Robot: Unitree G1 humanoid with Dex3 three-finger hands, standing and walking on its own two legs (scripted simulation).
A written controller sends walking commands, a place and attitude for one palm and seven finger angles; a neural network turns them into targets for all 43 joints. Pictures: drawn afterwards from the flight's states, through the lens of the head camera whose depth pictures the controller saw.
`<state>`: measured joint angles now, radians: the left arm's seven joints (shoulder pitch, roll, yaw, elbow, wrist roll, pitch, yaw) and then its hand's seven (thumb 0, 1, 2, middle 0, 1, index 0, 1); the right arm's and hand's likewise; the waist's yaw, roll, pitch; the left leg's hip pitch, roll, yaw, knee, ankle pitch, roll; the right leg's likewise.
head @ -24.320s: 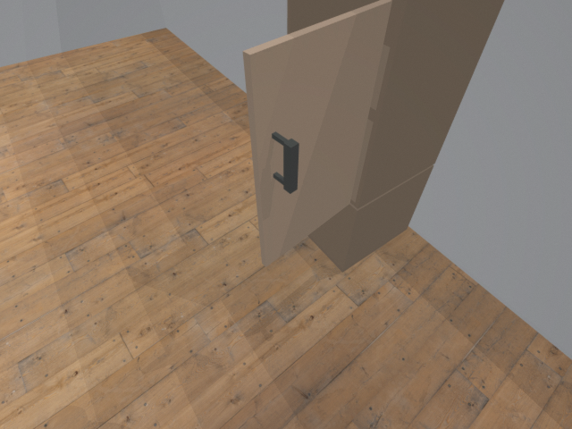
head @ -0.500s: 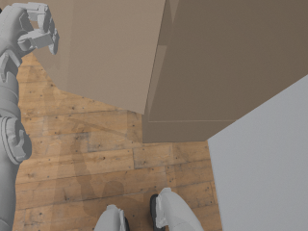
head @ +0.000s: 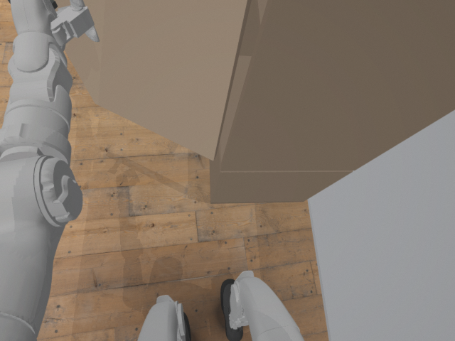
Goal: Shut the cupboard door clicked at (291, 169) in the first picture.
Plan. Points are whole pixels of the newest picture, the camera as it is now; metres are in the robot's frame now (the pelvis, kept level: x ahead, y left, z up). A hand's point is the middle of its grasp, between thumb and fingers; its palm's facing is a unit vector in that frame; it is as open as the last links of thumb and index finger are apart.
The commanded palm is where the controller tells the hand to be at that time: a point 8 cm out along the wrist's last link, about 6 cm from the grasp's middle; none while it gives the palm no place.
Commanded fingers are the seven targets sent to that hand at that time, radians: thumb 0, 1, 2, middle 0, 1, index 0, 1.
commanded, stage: pull the fist back off the door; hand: left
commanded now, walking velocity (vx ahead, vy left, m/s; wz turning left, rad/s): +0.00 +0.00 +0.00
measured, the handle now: out of the picture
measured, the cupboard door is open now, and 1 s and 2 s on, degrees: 62 62 62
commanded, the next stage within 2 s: draw the hand back to the body in 0.70 s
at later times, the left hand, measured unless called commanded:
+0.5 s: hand (85, 64) +0.51 +0.13 +0.11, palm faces +0.05 -1.00 -0.01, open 3.1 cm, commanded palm +0.48 +0.17 +0.11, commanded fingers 0.00 0.90 0.90 -1.30 -1.50 -1.30 -1.50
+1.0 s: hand (75, 81) +0.47 +0.13 +0.13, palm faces +0.05 -1.00 -0.03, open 3.1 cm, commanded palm +0.41 +0.19 +0.13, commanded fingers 0.00 0.90 0.90 -1.30 -1.50 -1.30 -1.50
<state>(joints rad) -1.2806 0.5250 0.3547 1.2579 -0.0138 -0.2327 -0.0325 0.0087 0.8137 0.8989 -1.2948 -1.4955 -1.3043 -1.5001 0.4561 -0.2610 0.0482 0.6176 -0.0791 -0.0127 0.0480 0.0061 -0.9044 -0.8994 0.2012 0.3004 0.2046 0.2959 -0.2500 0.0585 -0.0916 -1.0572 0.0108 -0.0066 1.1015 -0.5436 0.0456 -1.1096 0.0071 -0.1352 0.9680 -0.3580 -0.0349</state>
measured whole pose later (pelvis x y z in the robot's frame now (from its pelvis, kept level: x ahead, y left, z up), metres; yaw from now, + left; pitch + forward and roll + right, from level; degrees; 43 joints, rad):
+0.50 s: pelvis +0.01 -0.01 +0.03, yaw -1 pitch +20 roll -1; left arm -0.84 0.35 0.32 1.10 -0.09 -0.43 -0.07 0.02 0.90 0.90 -1.30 -1.50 -1.29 -1.50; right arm 0.46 -0.28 -0.01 0.63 -0.02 0.06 0.04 0.01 -0.90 -0.90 0.20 0.30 0.20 0.30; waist -0.15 0.04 -0.10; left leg -0.75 0.01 0.04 0.89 -0.49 0.04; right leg -0.84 0.02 -0.08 0.83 -0.33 -0.04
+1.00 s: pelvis +0.00 -0.01 +0.04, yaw -1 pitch +17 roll +0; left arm -0.72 0.31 0.32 0.97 -0.12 -0.42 -0.09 0.02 0.90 0.90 -1.30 -1.50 -1.29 -1.50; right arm 0.38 -0.25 0.01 0.61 0.00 0.03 0.01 0.01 -0.90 -0.90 0.20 0.30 0.20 0.30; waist -0.12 0.04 -0.10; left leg -0.70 0.00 0.07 0.88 -0.47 0.04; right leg -0.82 0.01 -0.06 0.84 -0.31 -0.04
